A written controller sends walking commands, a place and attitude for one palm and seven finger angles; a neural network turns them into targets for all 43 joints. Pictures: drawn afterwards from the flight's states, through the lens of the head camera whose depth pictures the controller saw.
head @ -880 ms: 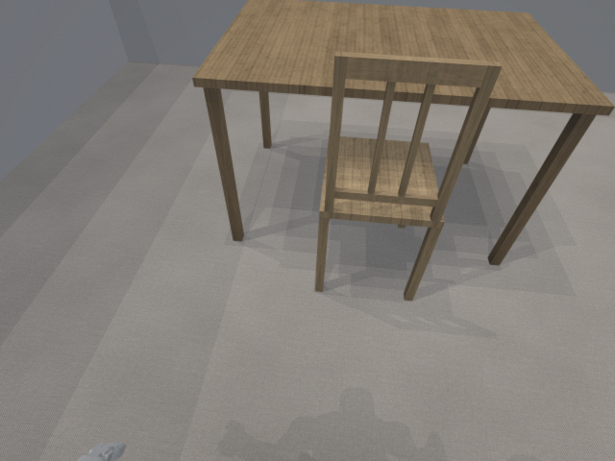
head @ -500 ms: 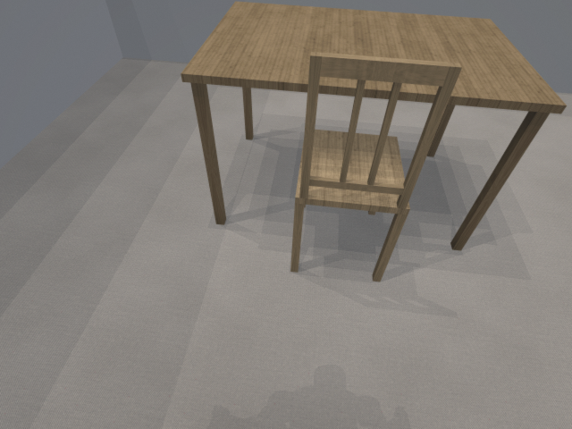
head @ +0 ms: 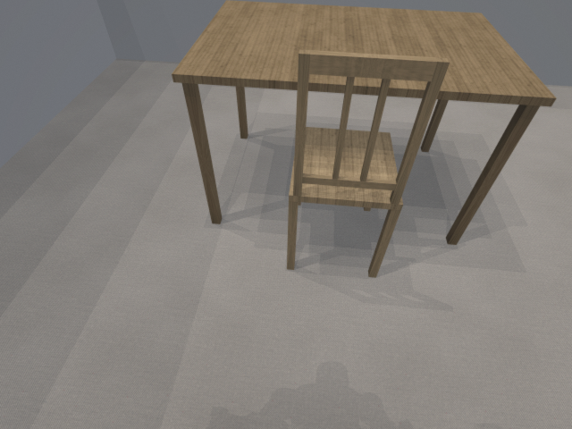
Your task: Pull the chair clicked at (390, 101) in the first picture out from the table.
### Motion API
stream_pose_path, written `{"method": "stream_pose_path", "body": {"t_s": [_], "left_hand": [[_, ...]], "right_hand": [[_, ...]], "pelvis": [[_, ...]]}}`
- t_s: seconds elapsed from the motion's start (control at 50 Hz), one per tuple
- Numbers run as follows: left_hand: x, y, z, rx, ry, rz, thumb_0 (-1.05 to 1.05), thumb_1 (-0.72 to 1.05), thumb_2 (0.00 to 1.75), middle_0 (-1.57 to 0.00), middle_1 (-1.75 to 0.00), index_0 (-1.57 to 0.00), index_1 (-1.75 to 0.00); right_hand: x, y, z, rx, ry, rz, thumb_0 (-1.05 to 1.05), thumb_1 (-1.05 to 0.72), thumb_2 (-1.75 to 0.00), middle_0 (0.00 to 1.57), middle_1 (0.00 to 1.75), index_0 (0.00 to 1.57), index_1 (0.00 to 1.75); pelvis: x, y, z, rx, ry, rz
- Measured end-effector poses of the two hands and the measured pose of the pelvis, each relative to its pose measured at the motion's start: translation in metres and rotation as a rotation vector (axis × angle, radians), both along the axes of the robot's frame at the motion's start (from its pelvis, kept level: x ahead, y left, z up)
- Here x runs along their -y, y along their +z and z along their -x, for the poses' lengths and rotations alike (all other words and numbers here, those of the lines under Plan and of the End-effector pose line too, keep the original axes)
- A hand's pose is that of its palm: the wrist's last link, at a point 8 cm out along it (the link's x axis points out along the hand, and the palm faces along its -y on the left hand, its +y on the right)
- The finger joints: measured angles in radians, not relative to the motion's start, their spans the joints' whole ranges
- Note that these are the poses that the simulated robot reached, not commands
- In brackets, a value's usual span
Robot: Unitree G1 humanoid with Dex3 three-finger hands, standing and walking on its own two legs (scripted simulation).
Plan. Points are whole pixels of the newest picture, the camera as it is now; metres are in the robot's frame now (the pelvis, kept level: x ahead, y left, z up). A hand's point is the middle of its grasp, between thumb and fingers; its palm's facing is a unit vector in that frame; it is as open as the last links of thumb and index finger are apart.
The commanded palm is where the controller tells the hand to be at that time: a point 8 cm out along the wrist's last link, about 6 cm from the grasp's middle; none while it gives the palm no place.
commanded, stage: look at it before walking up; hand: left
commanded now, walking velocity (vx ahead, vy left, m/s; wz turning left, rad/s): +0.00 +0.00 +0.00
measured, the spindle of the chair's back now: (342, 132) +0.90 -0.11 -0.08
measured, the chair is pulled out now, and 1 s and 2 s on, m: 0.00 0.00 0.00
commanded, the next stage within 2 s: walk to a spot facing it in 0.56 s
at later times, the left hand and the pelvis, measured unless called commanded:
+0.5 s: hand out of the picture +0.08 +0.24 -0.16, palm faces -0.03 -0.95 -0.32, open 7.4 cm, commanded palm none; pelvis +0.01 +0.00 +0.00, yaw +0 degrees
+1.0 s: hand out of the picture +0.06 +0.20 -0.18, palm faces -0.12 -0.95 -0.28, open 7.4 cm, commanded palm none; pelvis -0.01 -0.02 -0.02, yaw -9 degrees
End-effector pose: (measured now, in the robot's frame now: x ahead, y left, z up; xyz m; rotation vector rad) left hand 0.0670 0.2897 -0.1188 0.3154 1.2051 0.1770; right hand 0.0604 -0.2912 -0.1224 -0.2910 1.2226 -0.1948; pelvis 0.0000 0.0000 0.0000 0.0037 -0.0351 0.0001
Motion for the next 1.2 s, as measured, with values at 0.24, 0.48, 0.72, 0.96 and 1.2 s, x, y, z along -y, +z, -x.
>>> {"method": "stream_pose_path", "body": {"t_s": [0.24, 0.48, 0.72, 0.96, 1.2], "left_hand": [[0.005, 0.0, -0.011, 0.02, -0.008, 0.011, 0.01, 0.9, 0.89, -0.2, -0.3, -0.2, -0.3], [0.003, -0.001, -0.008, 0.006, 0.004, 0.01, 0.01, 0.9, 0.89, -0.2, -0.3, -0.2, -0.3], [0.0, -0.001, -0.002, -0.014, 0.016, 0.006, 0.01, 0.9, 0.89, -0.2, -0.3, -0.2, -0.3], [0.031, -0.02, 0.005, -0.094, -0.043, 0.038, 0.01, 0.91, 0.89, -0.2, -0.3, -0.2, -0.3], [0.089, -0.013, 0.016, -0.11, -0.099, 0.069, 0.01, 0.9, 0.89, -0.2, -0.3, -0.2, -0.3]], "right_hand": [[0.001, 0.003, -0.008, 0.016, 0.002, 0.005, 0.01, -0.9, -0.9, 0.21, 0.3, 0.2, 0.3], [0.002, 0.006, -0.016, 0.019, 0.011, 0.012, 0.01, -0.9, -0.9, 0.21, 0.3, 0.2, 0.3], [-0.001, 0.005, -0.02, 0.019, 0.016, 0.008, 0.01, -0.9, -0.9, 0.21, 0.3, 0.2, 0.3], [-0.015, -0.018, 0.013, 0.039, -0.103, -0.058, 0.0, -0.9, -0.9, 0.21, 0.3, 0.2, 0.3], [0.003, -0.031, 0.062, -0.013, -0.246, -0.122, 0.01, -0.91, -0.9, 0.2, 0.3, 0.2, 0.3]], "pelvis": [[0.001, 0.001, -0.004, -0.002, -0.002, 0.001], [0.001, 0.002, -0.007, -0.002, 0.001, 0.002], [0.001, 0.002, -0.009, -0.002, -0.001, 0.002], [0.009, -0.012, 0.003, -0.003, -0.119, -0.032], [0.035, -0.009, 0.016, -0.025, -0.227, -0.035]]}}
